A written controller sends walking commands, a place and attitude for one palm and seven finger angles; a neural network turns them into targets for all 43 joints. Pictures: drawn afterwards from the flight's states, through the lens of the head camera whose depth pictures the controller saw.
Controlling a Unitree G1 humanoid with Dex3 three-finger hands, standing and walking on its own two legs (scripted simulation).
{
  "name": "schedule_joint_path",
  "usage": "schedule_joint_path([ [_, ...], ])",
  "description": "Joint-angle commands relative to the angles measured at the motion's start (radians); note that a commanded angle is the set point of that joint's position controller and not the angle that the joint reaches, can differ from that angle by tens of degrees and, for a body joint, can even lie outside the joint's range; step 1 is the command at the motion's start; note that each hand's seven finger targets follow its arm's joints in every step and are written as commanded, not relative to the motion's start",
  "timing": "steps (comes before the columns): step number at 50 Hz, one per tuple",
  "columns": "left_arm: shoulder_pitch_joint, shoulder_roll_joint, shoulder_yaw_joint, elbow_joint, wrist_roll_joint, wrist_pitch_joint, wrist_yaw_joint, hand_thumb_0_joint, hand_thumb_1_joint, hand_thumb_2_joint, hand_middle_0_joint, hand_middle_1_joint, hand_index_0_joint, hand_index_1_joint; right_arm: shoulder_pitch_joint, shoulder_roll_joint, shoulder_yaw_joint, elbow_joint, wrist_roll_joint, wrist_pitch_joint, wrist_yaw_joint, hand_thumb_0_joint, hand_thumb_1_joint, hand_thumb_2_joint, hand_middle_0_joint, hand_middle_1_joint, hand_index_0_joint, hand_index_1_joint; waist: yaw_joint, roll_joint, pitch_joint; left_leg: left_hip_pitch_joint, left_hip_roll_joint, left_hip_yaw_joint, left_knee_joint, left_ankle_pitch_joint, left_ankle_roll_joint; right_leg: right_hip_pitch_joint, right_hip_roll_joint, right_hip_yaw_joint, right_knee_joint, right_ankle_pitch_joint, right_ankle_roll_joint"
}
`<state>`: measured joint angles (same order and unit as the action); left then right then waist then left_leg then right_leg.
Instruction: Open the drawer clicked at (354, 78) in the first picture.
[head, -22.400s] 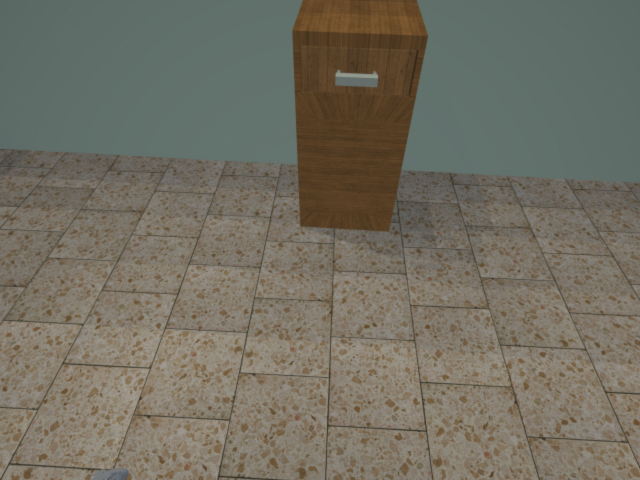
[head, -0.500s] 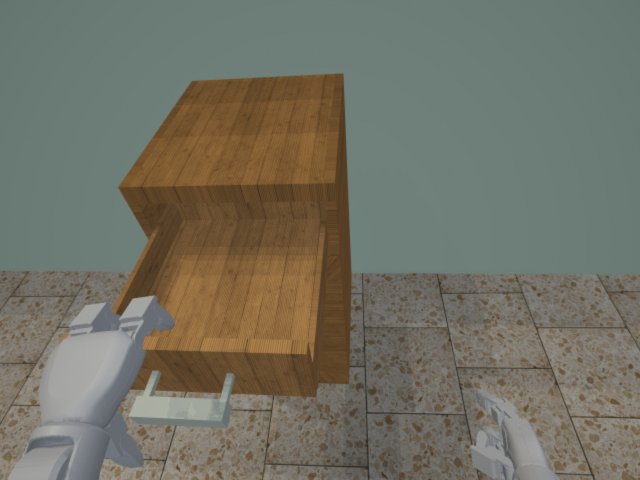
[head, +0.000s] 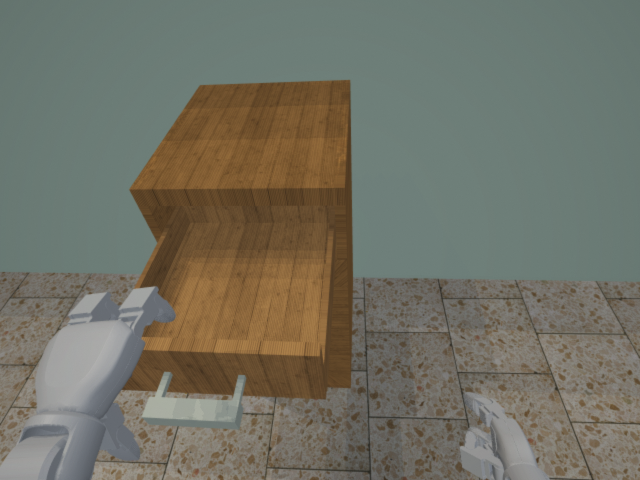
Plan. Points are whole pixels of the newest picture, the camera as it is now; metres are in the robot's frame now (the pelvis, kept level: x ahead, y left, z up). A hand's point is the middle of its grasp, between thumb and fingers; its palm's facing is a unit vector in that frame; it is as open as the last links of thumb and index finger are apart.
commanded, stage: draw the hand back to the body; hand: left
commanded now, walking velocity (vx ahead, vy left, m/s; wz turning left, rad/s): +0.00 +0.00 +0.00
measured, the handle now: (198, 396) +0.23 +0.23 -0.06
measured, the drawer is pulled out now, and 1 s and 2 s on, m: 0.30 0.30 0.30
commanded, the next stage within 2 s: step back with the hand held close in 1.38 s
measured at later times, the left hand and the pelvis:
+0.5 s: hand (137, 368) +0.18 +0.22 +0.12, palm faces +0.27 -0.73 -0.63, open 13.7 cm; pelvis +0.01 +0.00 +0.00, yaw +1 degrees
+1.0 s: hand (124, 346) +0.19 +0.22 +0.15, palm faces +0.39 -0.83 -0.40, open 10.2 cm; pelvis +0.01 -0.02 +0.00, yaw +1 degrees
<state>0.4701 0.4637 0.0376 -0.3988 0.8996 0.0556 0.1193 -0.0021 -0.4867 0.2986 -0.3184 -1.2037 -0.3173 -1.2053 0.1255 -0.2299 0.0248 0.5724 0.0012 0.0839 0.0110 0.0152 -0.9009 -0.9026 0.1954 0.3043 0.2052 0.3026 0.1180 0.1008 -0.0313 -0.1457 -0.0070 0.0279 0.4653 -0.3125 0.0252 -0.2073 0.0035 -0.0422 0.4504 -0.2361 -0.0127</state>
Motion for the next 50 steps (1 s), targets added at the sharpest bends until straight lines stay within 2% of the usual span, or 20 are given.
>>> schedule_joint_path([
  [1,-0.105,0.145,0.094,-0.198,-0.005,0.0,0.019,0.0,-0.5,0.3,-0.3,-1.2,-0.3,-1.2,-0.164,-0.099,-0.031,-0.176,0.002,-0.057,0.0,0.0,-0.9,-0.9,0.2,0.3,0.2,0.3,-0.004,-0.033,-0.079,-0.021,0.023,-0.039,-0.074,0.307,-0.012,0.052,-0.005,0.003,-0.063,0.139,-0.031],
  [4,-0.095,0.191,0.133,-0.21,-0.003,-0.004,0.01,0.0,-0.5,0.3,-0.3,-1.2,-0.3,-1.2,-0.163,-0.11,-0.032,-0.187,0.0,-0.054,-0.005,0.0,-0.9,-0.9,0.2,0.3,0.2,0.3,0.004,-0.064,-0.094,-0.017,0.022,-0.04,-0.074,0.323,-0.01,0.075,-0.007,0.008,-0.064,0.174,-0.027],
  [5,-0.078,0.188,0.139,-0.215,-0.006,0.0,0.009,0.0,-0.5,0.3,-0.3,-1.2,-0.3,-1.2,-0.191,-0.109,-0.025,-0.196,0.006,-0.056,-0.004,0.0,-0.9,-0.9,0.2,0.3,0.2,0.3,0.007,-0.032,-0.085,-0.02,0.024,-0.048,-0.075,0.311,-0.013,0.075,-0.001,0.023,-0.068,0.16,-0.032],
  [10,-0.066,0.216,0.185,-0.244,-0.016,-0.02,0.018,0.0,-0.5,0.3,-0.3,-1.2,-0.3,-1.2,-0.183,-0.11,-0.028,-0.202,0.006,-0.057,-0.007,0.0,-0.9,-0.9,0.2,0.3,0.2,0.3,0.012,-0.009,-0.109,-0.008,0.023,-0.048,-0.065,0.33,-0.013,0.082,-0.004,0.028,-0.067,0.183,-0.034],
  [12,-0.04,0.218,0.193,-0.24,-0.029,-0.03,0.021,0.0,-0.5,0.3,-0.3,-1.2,-0.3,-1.2,-0.149,-0.111,-0.035,-0.195,0.002,-0.055,-0.009,0.0,-0.9,-0.9,0.2,0.3,0.2,0.3,0.008,-0.039,-0.112,-0.005,0.021,-0.038,-0.056,0.341,-0.01,0.079,-0.012,0.015,-0.065,0.201,-0.029],
  [15,0.002,0.211,0.203,-0.252,-0.045,-0.029,0.02,0.0,-0.5,0.3,-0.3,-1.2,-0.3,-1.2,-0.177,-0.115,-0.033,-0.207,0.01,-0.057,-0.007,0.0,-0.9,-0.9,0.2,0.3,0.2,0.3,0.006,-0.015,-0.099,-0.008,0.023,-0.043,-0.05,0.345,-0.013,0.072,-0.009,0.03,-0.066,0.219,-0.031],
  [19,0.015,0.227,0.212,-0.263,-0.052,-0.034,0.018,0.0,-0.5,0.3,-0.3,-1.2,-0.3,-1.2,-0.141,-0.123,-0.042,-0.204,0.005,-0.05,-0.01,0.0,-0.9,-0.9,0.2,0.3,0.2,0.3,0.001,-0.056,-0.106,-0.01,0.023,-0.031,-0.038,0.344,-0.009,0.057,-0.021,0.013,-0.06,0.232,-0.019],
  [20,-0.074,-0.102,0.187,-0.302,-0.78,-0.114,0.002,0.0,-0.465,0.315,-0.298,-1.178,-0.298,-1.178,-0.08,-0.039,-0.035,-0.244,0.025,-0.141,-0.034,0.0,-0.9,-0.9,0.2,0.3,0.2,0.3,-0.094,-0.09,-0.049,0.099,0.043,-0.043,-0.04,0.299,0.018,0.079,-0.008,-0.007,-0.064,0.194,-0.023],
  [21,0.083,-0.036,0.225,-0.093,-0.804,-0.138,0.013,0.0,-0.43,0.33,-0.295,-1.155,-0.295,-1.155,-0.054,-0.058,-0.028,-0.19,0.014,-0.185,-0.053,0.0,-0.9,-0.9,0.2,0.3,0.2,0.3,-0.075,-0.156,-0.009,0.077,0.061,-0.047,-0.055,0.289,0.013,0.066,-0.004,-0.027,-0.051,0.141,-0.018],
  [22,0.056,-0.034,0.231,-0.221,-0.872,-0.165,0.008,0.0,-0.395,0.345,-0.292,-1.133,-0.292,-1.133,-0.062,-0.062,-0.027,-0.196,0.012,-0.196,-0.074,0.0,-0.9,-0.9,0.2,0.3,0.2,0.3,-0.066,-0.176,-0.025,0.076,0.059,-0.054,-0.082,0.32,0.006,0.098,-0.018,-0.034,-0.065,0.162,-0.01],
  [24,-0.049,0.038,0.28,-0.342,-0.893,-0.213,0.026,0.0,-0.325,0.375,-0.287,-1.087,-0.287,-1.087,-0.055,-0.067,-0.023,-0.186,-0.002,-0.245,-0.095,0.0,-0.9,-0.9,0.2,0.3,0.2,0.3,-0.059,-0.099,-0.085,0.093,0.044,-0.042,-0.086,0.346,0.001,0.139,-0.031,-0.021,-0.07,0.205,-0.006],
  [25,-0.058,0.061,0.308,-0.335,-0.897,-0.216,0.034,0.0,-0.29,0.39,-0.285,-1.065,-0.285,-1.065,-0.062,-0.068,-0.019,-0.163,-0.008,-0.264,-0.099,0.0,-0.9,-0.9,0.2,0.3,0.2,0.3,-0.054,-0.027,-0.067,0.091,0.035,-0.036,-0.087,0.336,-0.003,0.135,-0.03,-0.013,-0.081,0.202,-0.01],
  [26,-0.042,0.023,0.286,-0.317,-0.899,-0.224,0.034,0.0,-0.255,0.405,-0.282,-1.043,-0.282,-1.043,-0.039,-0.059,-0.016,-0.156,-0.011,-0.277,-0.099,0.0,-0.9,-0.9,0.2,0.3,0.2,0.3,-0.058,0.01,-0.05,0.081,0.031,-0.029,-0.09,0.347,-0.008,0.134,-0.032,-0.02,-0.083,0.213,-0.016],
  [28,-0.02,-0.003,0.275,-0.289,-0.913,-0.227,0.028,0.0,-0.185,0.435,-0.277,-0.997,-0.277,-0.997,-0.045,-0.06,-0.019,-0.145,-0.009,-0.29,-0.095,0.0,-0.9,-0.9,0.2,0.3,0.2,0.3,-0.056,-0.011,-0.003,0.062,0.035,-0.032,-0.1,0.355,-0.012,0.13,-0.031,-0.024,-0.093,0.221,-0.018],
  [30,-0.038,0.015,0.3,-0.281,-0.919,-0.232,0.02,0.0,-0.115,0.465,-0.273,-0.952,-0.273,-0.952,-0.061,-0.06,-0.023,-0.13,-0.012,-0.298,-0.09,0.0,-0.9,-0.9,0.2,0.3,0.2,0.3,-0.054,-0.028,0.042,0.042,0.034,-0.036,-0.103,0.342,-0.013,0.124,-0.031,-0.018,-0.114,0.224,-0.02],
  [38,0.018,0.006,0.334,-0.27,-0.947,-0.255,-0.002,0.0,0.165,0.585,-0.252,-0.772,-0.252,-0.772,-0.072,-0.062,-0.04,-0.123,-0.006,-0.292,-0.079,0.0,-0.9,-0.9,0.2,0.3,0.2,0.3,-0.051,-0.044,-0.039,0.055,0.033,-0.025,-0.099,0.363,-0.007,0.175,-0.031,-0.012,-0.109,0.279,-0.016],
  [39,0.026,0.004,0.338,-0.267,-0.95,-0.254,-0.003,0.0,0.2,0.6,-0.25,-0.75,-0.25,-0.75,-0.074,-0.06,-0.041,-0.122,-0.006,-0.29,-0.078,0.0,-0.9,-0.9,0.2,0.3,0.2,0.3,-0.051,-0.069,-0.039,0.05,0.033,-0.027,-0.097,0.374,-0.007,0.178,-0.032,-0.014,-0.106,0.293,-0.014],
  [41,0.028,-0.003,0.331,-0.264,-0.95,-0.255,-0.006,0.0,0.27,0.63,-0.245,-0.705,-0.245,-0.705,-0.077,-0.062,-0.045,-0.118,-0.002,-0.284,-0.077,0.0,-0.9,-0.9,0.2,0.3,0.2,0.3,-0.058,-0.022,-0.025,0.057,0.032,-0.02,-0.097,0.364,-0.009,0.16,-0.032,-0.009,-0.118,0.287,-0.014],
  [46,0.025,0.017,0.356,-0.268,-0.953,-0.254,0.001,0.0,0.445,0.705,-0.232,-0.592,-0.232,-0.592,-0.075,-0.064,-0.052,-0.114,-0.002,-0.279,-0.084,0.0,-0.9,-0.9,0.2,0.3,0.2,0.3,-0.058,-0.065,-0.047,0.069,0.031,-0.021,-0.097,0.367,-0.005,0.163,-0.032,-0.01,-0.122,0.294,-0.009],
  [50,0.005,0.019,0.359,-0.281,-0.951,-0.249,0.002,0.0,0.585,0.765,-0.223,-0.502,-0.223,-0.502,-0.081,-0.066,-0.051,-0.114,-0.001,-0.276,-0.087,0.0,-0.9,-0.9,0.2,0.3,0.2,0.3,-0.058,-0.032,-0.031,0.073,0.029,-0.026,-0.103,0.358,-0.009,0.148,-0.029,-0.006,-0.131,0.272,-0.011],
])
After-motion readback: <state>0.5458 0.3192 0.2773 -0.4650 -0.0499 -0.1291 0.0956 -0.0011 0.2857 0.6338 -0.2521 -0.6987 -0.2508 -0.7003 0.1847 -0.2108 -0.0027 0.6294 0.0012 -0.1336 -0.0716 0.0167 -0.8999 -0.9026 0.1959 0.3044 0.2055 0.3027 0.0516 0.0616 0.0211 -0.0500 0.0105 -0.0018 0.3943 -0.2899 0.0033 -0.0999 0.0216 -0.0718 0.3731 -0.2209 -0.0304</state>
